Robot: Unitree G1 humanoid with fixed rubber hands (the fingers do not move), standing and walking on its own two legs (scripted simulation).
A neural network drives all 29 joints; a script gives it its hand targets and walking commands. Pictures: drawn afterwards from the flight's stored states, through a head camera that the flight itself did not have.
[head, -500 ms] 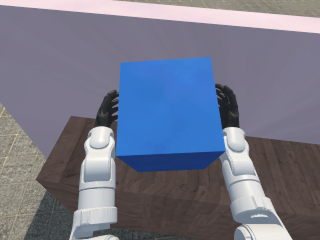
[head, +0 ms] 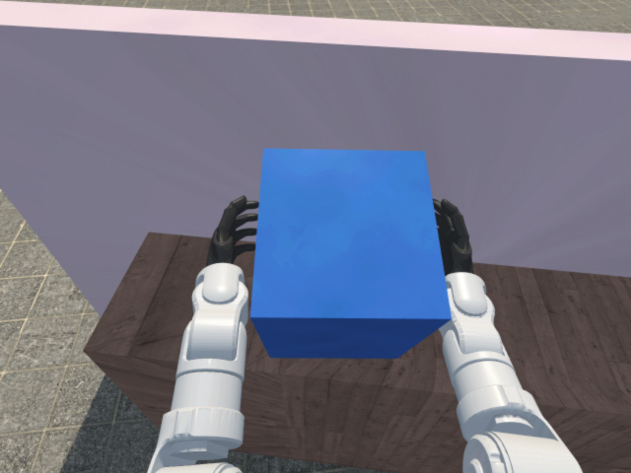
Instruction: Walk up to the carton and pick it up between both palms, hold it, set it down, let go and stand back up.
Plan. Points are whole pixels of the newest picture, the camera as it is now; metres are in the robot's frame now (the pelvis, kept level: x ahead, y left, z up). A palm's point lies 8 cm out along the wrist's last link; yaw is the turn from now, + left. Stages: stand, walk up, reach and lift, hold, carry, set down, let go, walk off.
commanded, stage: set down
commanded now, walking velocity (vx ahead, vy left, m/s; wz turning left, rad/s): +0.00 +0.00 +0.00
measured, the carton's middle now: (338, 266) +0.37 -0.03 +0.05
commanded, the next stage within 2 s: none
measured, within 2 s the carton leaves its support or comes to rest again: neither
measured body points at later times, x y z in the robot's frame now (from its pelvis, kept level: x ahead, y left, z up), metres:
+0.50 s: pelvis +0.04 +0.00 +0.00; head +0.06 +0.01 +0.45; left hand +0.41 +0.12 +0.07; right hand +0.41 -0.18 +0.07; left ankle -0.01 +0.15 -0.75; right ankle +0.02 -0.11 -0.75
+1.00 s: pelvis +0.01 -0.01 +0.00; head +0.08 -0.01 +0.44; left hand +0.40 +0.10 +0.03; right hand +0.42 -0.19 +0.04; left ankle -0.01 +0.15 -0.75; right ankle +0.02 -0.11 -0.75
